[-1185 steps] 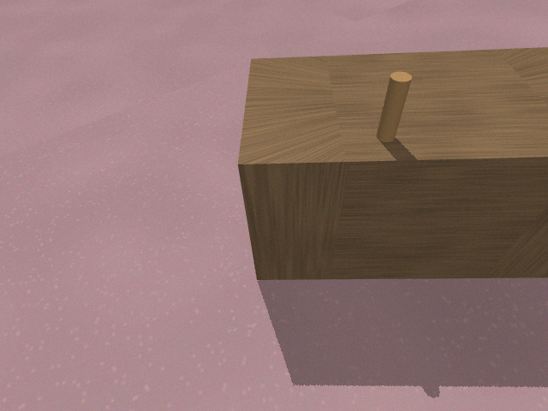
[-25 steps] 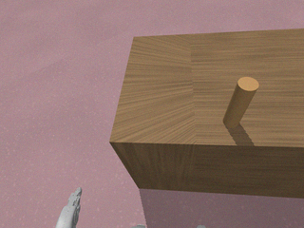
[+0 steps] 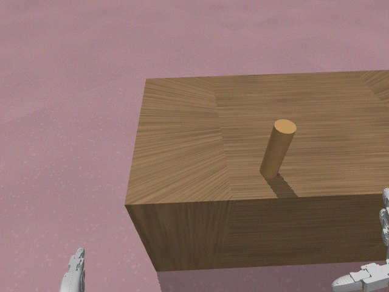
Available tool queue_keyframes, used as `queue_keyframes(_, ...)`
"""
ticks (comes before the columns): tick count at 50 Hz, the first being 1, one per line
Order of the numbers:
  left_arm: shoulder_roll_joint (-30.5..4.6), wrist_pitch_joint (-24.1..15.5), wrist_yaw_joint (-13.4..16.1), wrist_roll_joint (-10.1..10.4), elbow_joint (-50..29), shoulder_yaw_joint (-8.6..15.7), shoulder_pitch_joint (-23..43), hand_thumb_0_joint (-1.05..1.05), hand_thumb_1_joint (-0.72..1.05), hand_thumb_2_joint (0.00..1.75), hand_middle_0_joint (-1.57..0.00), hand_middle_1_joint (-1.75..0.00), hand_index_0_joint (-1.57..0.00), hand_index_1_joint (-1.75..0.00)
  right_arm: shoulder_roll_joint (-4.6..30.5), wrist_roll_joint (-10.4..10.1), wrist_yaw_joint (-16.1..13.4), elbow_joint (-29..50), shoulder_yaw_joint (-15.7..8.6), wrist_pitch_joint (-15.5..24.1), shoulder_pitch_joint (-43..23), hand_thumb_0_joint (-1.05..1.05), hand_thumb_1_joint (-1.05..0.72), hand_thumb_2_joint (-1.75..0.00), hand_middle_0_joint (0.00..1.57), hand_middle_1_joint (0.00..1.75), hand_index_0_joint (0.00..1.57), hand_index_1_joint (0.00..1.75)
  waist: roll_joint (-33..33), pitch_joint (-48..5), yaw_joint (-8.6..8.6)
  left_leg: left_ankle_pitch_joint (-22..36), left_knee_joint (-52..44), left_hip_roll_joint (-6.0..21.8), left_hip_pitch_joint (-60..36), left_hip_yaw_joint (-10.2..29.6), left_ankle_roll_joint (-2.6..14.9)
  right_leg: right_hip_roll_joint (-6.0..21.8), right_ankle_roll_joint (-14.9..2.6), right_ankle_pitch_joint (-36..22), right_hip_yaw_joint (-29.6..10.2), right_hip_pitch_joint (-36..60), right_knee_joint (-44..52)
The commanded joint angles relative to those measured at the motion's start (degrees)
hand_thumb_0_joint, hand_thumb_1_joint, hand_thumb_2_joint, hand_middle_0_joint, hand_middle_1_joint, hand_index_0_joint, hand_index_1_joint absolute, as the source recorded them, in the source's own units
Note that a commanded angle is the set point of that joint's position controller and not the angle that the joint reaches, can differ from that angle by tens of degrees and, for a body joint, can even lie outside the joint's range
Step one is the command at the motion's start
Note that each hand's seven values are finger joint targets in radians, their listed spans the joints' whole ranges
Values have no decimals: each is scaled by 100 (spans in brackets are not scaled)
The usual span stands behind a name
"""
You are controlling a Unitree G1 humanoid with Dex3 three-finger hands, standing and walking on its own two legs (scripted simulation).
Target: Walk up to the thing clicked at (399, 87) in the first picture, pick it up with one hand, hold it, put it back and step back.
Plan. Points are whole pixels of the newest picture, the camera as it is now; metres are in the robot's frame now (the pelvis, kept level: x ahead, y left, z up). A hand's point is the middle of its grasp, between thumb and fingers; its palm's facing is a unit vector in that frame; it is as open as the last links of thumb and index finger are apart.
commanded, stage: sink last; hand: right
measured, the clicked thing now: (275, 151) +0.46 -0.21 -0.01
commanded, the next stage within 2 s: home in 0.36 s
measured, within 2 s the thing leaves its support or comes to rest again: neither
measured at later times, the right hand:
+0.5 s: hand (373, 258) +0.16 -0.27 +0.06, palm faces +0.39 +0.83 -0.40, open 17.5 cm
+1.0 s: hand (292, 288) +0.15 -0.17 -0.08, palm faces +0.09 +0.98 -0.18, open 17.4 cm
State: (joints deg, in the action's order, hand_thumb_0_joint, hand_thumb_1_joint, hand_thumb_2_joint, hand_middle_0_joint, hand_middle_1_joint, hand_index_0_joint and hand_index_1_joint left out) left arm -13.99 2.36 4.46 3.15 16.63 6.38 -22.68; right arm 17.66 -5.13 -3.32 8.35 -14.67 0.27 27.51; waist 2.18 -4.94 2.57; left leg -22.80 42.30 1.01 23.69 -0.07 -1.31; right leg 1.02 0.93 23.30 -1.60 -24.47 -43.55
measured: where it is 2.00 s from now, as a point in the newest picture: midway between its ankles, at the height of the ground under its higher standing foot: outside the picture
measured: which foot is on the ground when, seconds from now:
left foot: down 0.00-1.00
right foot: down 0.00-1.00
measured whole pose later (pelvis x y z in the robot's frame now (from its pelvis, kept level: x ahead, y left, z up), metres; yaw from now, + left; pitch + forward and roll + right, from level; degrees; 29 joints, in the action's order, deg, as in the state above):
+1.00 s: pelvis -0.02 +0.00 -0.02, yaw +0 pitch +7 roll +1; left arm -10.9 -1.8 5.1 1.3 13.1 -0.6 -22.6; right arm 10.5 -1.9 -3.1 -8.9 -0.6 -0.4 24.3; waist -1.0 -4.0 -0.4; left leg -24.9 50.7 1.1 32.7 0.4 -1.5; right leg 0.8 0.9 25.4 -1.3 -33.3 -51.6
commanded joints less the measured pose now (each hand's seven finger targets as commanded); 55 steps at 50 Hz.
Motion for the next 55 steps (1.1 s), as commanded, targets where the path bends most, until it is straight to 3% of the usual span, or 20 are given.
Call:
queue_keyframes(1,-681,-371,44,-38,-1148,367,-10,0,-52,6,-5,-6,-5,-6,863,32,-34,1423,-476,369,115,0,53,-6,5,6,5,6,-151,-276,-157,1153,-594,-85,-40,-242,80,-126,-152,-1210,418,98,606)
queue_keyframes(5,-984,-466,157,-54,-1178,774,-105,0,-53,6,-5,-6,-5,-6,922,51,-20,1318,-572,363,-410,0,55,-6,5,6,5,6,-480,11,-382,568,-773,16,347,-95,27,-168,-201,-652,383,129,578)
queue_keyframes(8,-877,-531,181,-66,-1244,708,-43,0,-53,6,-5,-5,-5,-5,895,70,-8,995,-663,371,-354,0,58,-5,5,6,5,6,-650,280,-263,57,-877,82,526,-22,38,-196,-178,-386,365,-19,514)
queue_keyframes(11,-513,-576,125,-94,-1077,338,-102,0,-53,6,-5,-5,-5,-5,992,94,-1,816,-766,463,-273,0,59,-5,4,6,5,6,-648,305,-51,-4,-907,164,442,67,29,-270,-154,-443,425,-208,370)
queue_keyframes(13,-492,-627,131,-112,-1203,309,11,0,-53,6,-5,-5,-5,-5,1141,105,-33,875,-950,541,-217,0,61,-5,4,6,5,6,-542,-101,50,390,-797,187,180,86,18,-294,-146,-740,452,-177,290)
queue_keyframes(17,-359,-701,141,-127,-1368,-31,399,0,-54,8,-5,-5,-4,-6,1234,104,-108,1203,-974,683,-402,0,59,-5,4,6,5,6,-62,-457,202,682,-534,102,-48,-24,79,-253,-124,-875,418,-142,364)
queue_keyframes(19,-449,-731,182,-149,-1223,55,393,0,-53,9,-5,-5,-4,-6,1398,112,-179,1377,-1110,723,-380,0,57,-6,5,6,5,6,247,-555,237,823,-460,72,-166,-75,102,-243,-101,-944,403,-123,413)
queue_keyframes(22,-645,-773,233,-162,-1224,278,228,0,-50,10,-5,-5,-4,-6,1059,110,-163,980,-909,704,-93,0,53,-7,5,6,5,6,-44,-255,7,652,-532,33,29,-116,74,-192,-115,-758,401,-149,457)
queue_keyframes(24,-442,-763,156,-147,-1208,19,89,0,-48,10,-5,-6,-4,-6,748,113,-81,610,-650,711,73,0,51,-7,5,6,5,6,-230,147,-43,416,-586,6,191,-175,63,-169,-113,-552,402,-293,509)
queue_keyframes(25,-547,-749,162,-132,-1187,202,-128,0,-40,18,-11,-14,-11,-14,851,122,-67,414,-813,700,107,0,55,-6,5,5,5,5,-391,110,-85,429,-593,-10,229,-202,52,-167,-128,-589,396,-269,479)
queue_keyframes(26,-477,-757,115,-118,-1327,67,-56,0,-32,26,-11,-16,-11,-16,588,121,-5,256,-535,712,110,0,55,-6,5,5,5,5,-585,275,-124,353,-591,-35,317,-238,44,-141,-129,-534,389,-314,516)
queue_keyframes(27,-318,-742,74,-112,-1216,-53,-178,0,-24,34,-13,-17,-12,-17,640,122,14,182,-590,717,136,0,53,-7,6,6,6,6,-577,192,-71,400,-549,-54,284,-272,48,-143,-135,-589,376,-329,512)
queue_keyframes(31,19,-778,0,-101,-1320,-589,295,0,8,58,-14,-20,-14,-20,350,144,125,205,-47,752,-190,0,54,-6,6,6,5,6,-545,299,-80,302,-511,-45,468,-221,55,-154,-135,-518,425,-445,470)
queue_keyframes(36,-666,-893,52,-153,-1216,95,105,0,48,69,-16,-23,-16,-24,189,219,88,301,365,610,-326,0,53,-7,6,6,6,6,62,-316,-292,571,-142,-108,472,-291,133,-64,-58,-678,263,-148,532)
queue_keyframes(38,-699,-911,76,-155,-1337,109,87,0,61,73,-17,-25,-17,-25,240,282,52,128,390,496,-289,0,52,-7,6,6,6,6,-48,-500,-309,719,-86,-112,440,-298,128,-67,-72,-823,249,-85,411)
queue_keyframes(41,-402,-864,76,-165,-1341,-233,192,0,76,82,-19,-27,-18,-27,51,322,17,-325,656,365,-348,0,57,-4,5,5,5,5,-227,-549,-269,735,-11,-123,434,-330,121,-69,-97,-848,225,-311,274)
queue_keyframes(43,-155,-818,65,-159,-1450,-532,432,0,78,83,-19,-28,-19,-28,-54,330,3,-487,854,328,-451,0,58,-4,5,5,5,5,-119,-422,-206,578,8,-105,482,-285,146,-70,-87,-674,245,-500,232)
queue_keyframes(46,-27,-775,58,-197,-1418,-678,394,0,88,89,-20,-29,-20,-29,-126,343,-46,-579,1042,312,-530,0,54,-6,5,5,5,5,88,-548,-155,564,85,-93,431,-263,168,-70,-64,-636,252,-609,206)
queue_keyframes(52,-401,-651,81,-219,-1450,-231,45,0,90,90,-20,-30,-20,-30,177,350,-157,-484,896,168,-361,0,53,-7,6,6,6,6,375,-773,-184,993,186,-99,336,-271,181,-69,-12,-1099,287,-439,94)
queue_keyframes(55,-403,-583,72,-181,-1618,-187,44,0,90,90,-20,-30,-20,-30,-6,358,-146,-667,1073,39,-248,0,54,-6,5,5,5,5,-20,-539,-293,1009,178,-123,492,-309,144,-55,-54,-1108,284,-532,59)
